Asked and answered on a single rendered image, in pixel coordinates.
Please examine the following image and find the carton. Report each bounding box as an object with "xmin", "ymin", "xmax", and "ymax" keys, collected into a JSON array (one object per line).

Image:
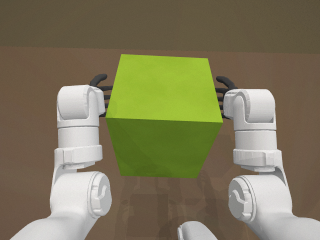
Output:
[{"xmin": 105, "ymin": 54, "xmax": 223, "ymax": 179}]

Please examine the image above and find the right robot forearm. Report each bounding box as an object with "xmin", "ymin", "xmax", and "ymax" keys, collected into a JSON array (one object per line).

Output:
[{"xmin": 223, "ymin": 89, "xmax": 292, "ymax": 210}]

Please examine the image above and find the robot left hand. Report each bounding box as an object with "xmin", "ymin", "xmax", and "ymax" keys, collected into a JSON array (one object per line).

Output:
[{"xmin": 89, "ymin": 73, "xmax": 113, "ymax": 117}]

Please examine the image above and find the robot right hand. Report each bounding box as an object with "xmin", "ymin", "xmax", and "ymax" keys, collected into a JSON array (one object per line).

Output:
[{"xmin": 215, "ymin": 76, "xmax": 238, "ymax": 120}]

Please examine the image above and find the right robot upper arm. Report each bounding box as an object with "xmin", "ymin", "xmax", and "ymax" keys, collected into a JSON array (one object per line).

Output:
[{"xmin": 228, "ymin": 174, "xmax": 320, "ymax": 240}]

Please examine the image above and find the left robot upper arm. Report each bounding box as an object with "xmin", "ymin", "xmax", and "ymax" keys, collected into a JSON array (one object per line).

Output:
[{"xmin": 10, "ymin": 171, "xmax": 112, "ymax": 240}]

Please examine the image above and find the left robot forearm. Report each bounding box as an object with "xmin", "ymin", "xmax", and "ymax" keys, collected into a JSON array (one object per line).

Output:
[{"xmin": 50, "ymin": 85, "xmax": 106, "ymax": 211}]

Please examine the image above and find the right robot thigh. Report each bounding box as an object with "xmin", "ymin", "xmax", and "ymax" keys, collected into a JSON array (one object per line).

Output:
[{"xmin": 177, "ymin": 221, "xmax": 218, "ymax": 240}]

